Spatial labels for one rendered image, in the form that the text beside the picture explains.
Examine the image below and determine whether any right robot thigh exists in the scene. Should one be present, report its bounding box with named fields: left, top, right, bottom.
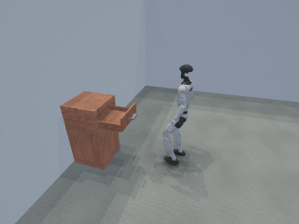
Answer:
left=173, top=128, right=180, bottom=137

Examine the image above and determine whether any robot left upper arm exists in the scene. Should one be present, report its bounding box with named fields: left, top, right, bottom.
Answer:
left=178, top=85, right=187, bottom=110

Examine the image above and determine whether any left robot hand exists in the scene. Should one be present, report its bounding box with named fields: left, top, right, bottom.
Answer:
left=163, top=124, right=174, bottom=137

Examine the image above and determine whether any left robot forearm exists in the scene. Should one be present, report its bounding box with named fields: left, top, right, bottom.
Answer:
left=170, top=105, right=185, bottom=126

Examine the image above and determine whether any drawer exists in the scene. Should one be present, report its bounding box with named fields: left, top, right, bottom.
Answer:
left=96, top=103, right=136, bottom=133

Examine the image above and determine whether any left robot shin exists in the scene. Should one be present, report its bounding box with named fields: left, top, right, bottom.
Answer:
left=162, top=137, right=176, bottom=161

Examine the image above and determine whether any handle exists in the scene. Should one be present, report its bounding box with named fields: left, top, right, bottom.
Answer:
left=128, top=113, right=137, bottom=120

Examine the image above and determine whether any cabinet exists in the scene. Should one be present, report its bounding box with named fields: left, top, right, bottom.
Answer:
left=60, top=91, right=120, bottom=170

